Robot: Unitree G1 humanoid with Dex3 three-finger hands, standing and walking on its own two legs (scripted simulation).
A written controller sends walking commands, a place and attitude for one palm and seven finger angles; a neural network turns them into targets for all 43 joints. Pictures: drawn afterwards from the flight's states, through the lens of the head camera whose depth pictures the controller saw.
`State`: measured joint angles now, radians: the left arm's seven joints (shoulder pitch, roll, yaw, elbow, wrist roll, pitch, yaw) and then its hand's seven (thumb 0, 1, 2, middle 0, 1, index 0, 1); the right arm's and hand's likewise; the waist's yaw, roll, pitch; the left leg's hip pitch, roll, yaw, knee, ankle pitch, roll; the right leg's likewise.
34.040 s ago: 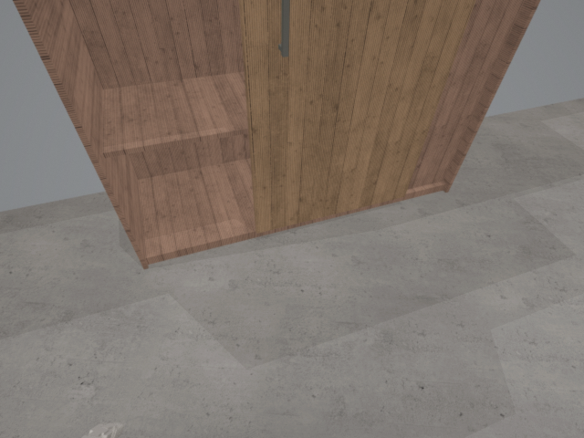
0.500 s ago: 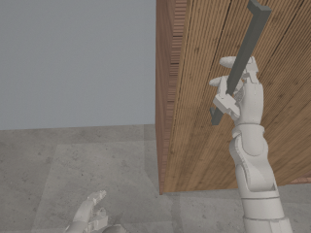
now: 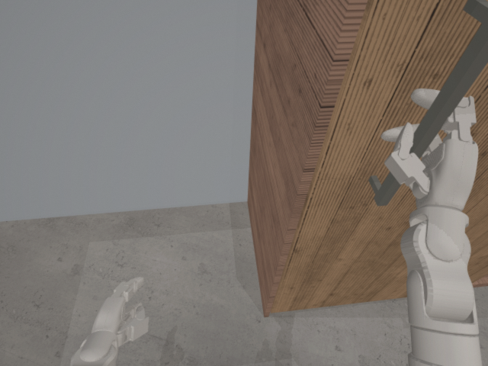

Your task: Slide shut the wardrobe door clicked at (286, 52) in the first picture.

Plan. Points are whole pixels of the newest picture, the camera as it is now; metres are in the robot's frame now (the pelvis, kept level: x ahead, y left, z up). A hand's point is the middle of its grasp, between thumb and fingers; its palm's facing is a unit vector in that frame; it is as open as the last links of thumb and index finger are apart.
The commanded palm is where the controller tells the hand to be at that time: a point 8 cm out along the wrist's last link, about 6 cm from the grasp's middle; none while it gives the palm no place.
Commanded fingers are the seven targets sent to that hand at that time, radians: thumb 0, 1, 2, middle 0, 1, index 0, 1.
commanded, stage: stop walking and hold the door there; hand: right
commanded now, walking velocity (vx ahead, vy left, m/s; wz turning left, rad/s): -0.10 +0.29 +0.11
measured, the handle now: (417, 126) +0.37 -0.23 +0.22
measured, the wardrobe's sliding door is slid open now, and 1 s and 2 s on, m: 0.00 0.00 0.01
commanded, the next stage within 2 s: loosen the grip on the handle in 0.94 s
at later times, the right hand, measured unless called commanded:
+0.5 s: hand (402, 159) +0.33 -0.20 +0.20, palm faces +0.20 +0.97 -0.14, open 6.3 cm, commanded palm +0.28 -0.23 +0.21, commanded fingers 0.00 -0.90 -0.90 0.45 1.40 0.45 1.40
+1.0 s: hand (402, 159) +0.32 -0.20 +0.21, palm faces +0.14 +0.99 -0.05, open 6.2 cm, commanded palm +0.28 -0.22 +0.21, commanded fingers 0.00 -0.90 -0.90 0.45 1.40 0.45 1.40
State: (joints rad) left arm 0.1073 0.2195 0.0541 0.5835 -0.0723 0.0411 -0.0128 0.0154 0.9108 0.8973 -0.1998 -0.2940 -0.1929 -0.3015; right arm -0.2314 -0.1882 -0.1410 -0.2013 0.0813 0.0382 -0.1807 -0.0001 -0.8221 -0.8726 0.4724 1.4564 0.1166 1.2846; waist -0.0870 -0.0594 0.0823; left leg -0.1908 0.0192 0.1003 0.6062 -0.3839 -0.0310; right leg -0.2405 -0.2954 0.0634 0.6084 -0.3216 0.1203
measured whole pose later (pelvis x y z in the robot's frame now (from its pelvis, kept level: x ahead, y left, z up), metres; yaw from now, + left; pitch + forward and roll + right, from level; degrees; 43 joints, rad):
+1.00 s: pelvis -0.02 -0.08 +0.01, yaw +6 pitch -2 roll +0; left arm 0.13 0.16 -0.04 0.65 -0.04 0.00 0.04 0.02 0.91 0.90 -0.21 -0.30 -0.20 -0.30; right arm -0.14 -0.19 -0.09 -0.21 0.06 0.01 -0.21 0.01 -0.81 -0.84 0.40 1.44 0.18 1.29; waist -0.01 0.00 0.03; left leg -0.22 0.15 -0.01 0.52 -0.26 -0.12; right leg -0.19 -0.20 -0.17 0.57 -0.32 0.10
